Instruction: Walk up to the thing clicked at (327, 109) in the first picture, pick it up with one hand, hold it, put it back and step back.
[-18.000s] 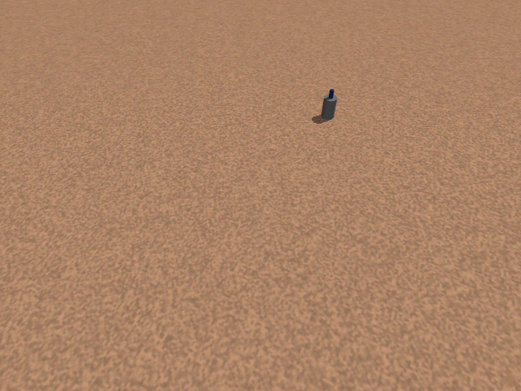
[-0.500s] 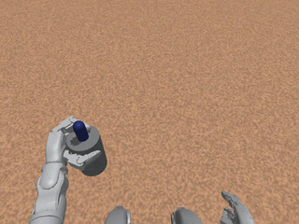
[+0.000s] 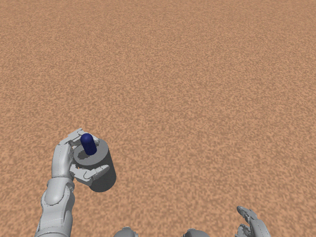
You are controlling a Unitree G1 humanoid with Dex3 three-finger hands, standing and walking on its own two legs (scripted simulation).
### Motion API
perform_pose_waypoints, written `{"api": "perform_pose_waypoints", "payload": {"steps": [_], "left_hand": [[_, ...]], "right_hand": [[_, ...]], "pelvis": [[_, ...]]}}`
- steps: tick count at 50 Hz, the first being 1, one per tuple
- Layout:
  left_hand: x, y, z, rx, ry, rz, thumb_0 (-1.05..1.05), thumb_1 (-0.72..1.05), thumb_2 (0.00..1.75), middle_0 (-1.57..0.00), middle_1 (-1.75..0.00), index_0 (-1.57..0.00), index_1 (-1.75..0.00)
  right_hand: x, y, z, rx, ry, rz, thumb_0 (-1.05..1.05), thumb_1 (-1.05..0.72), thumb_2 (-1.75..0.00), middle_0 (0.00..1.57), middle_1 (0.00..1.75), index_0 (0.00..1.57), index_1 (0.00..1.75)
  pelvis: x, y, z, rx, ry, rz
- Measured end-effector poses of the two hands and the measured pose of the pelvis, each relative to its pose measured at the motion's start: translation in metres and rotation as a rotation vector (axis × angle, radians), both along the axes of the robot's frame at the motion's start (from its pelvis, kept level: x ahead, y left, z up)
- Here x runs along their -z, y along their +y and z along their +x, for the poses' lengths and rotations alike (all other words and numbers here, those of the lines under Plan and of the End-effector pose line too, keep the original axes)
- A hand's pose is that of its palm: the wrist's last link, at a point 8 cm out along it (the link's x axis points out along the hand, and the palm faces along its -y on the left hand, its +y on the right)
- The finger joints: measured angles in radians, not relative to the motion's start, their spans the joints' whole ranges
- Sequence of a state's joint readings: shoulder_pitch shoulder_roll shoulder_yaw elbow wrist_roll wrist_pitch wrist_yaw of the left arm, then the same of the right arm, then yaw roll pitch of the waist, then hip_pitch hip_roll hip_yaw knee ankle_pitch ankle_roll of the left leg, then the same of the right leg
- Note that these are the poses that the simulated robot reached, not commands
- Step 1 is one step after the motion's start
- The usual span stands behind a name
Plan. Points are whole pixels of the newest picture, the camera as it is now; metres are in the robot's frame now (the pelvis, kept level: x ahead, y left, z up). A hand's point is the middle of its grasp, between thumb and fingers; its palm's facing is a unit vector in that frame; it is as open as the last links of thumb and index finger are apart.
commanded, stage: hold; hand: left
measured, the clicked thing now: (94, 160) +0.32 +0.17 +0.00
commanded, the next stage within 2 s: none
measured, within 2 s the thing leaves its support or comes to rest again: neither
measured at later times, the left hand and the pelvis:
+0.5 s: hand (87, 158) +0.31 +0.18 +0.04, palm faces +0.05 -1.00 -0.02, open 9.3 cm; pelvis +0.00 +0.00 +0.01, yaw +0 degrees
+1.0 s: hand (87, 157) +0.30 +0.17 +0.05, palm faces +0.03 -1.00 -0.03, open 9.3 cm; pelvis -0.01 +0.00 +0.02, yaw +0 degrees
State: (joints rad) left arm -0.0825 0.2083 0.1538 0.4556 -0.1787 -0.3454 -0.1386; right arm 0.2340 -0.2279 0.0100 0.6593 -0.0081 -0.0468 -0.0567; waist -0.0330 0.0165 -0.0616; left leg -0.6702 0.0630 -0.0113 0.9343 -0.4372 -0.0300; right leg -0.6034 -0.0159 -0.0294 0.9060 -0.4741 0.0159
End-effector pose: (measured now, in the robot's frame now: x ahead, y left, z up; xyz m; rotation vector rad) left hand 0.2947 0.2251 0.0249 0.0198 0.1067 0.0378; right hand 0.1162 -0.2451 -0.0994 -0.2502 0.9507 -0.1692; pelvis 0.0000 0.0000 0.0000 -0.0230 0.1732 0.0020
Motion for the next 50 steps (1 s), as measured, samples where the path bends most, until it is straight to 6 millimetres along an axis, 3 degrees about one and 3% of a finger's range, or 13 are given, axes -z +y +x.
{"api": "perform_pose_waypoints", "payload": {"steps": [12, 28, 38, 50], "left_hand": [[-0.02, 0.0, 0.004, -0.005, -0.039, 0.004, 0.01, -0.48, 1.04, -0.61, -1.05, -0.9, -1.18], [-0.019, 0.004, -0.015, -0.014, -0.021, 0.006, 0.01, -0.47, 1.04, -0.61, -1.05, -0.9, -1.18], [-0.032, 0.004, -0.009, -0.018, -0.052, 0.01, 0.01, -0.47, 1.04, -0.61, -1.04, -0.9, -1.18], [-0.029, -0.002, -0.016, 0.005, -0.039, 0.009, 0.0, -0.47, 1.04, -0.61, -1.04, -0.9, -1.18]], "right_hand": [[-0.007, 0.004, -0.001, 0.011, -0.006, 0.015, 0.01, -0.93, -0.9, 0.21, 0.3, 0.2, 0.3], [-0.015, 0.005, -0.002, -0.002, -0.021, 0.008, 0.01, -0.93, -0.9, 0.21, 0.3, 0.2, 0.3], [-0.015, 0.01, -0.006, -0.005, -0.032, 0.022, 0.01, -0.92, -0.9, 0.21, 0.3, 0.2, 0.3], [-0.014, 0.005, -0.021, 0.017, -0.006, 0.025, 0.01, -0.92, -0.9, 0.21, 0.3, 0.2, 0.3]], "pelvis": [[-0.008, 0.002, 0.0, 0.001, -0.035, 0.001], [-0.012, 0.004, -0.004, -0.003, -0.063, 0.0], [-0.014, 0.005, -0.01, -0.004, -0.083, 0.002], [-0.016, 0.004, -0.013, 0.003, -0.087, 0.004]]}}
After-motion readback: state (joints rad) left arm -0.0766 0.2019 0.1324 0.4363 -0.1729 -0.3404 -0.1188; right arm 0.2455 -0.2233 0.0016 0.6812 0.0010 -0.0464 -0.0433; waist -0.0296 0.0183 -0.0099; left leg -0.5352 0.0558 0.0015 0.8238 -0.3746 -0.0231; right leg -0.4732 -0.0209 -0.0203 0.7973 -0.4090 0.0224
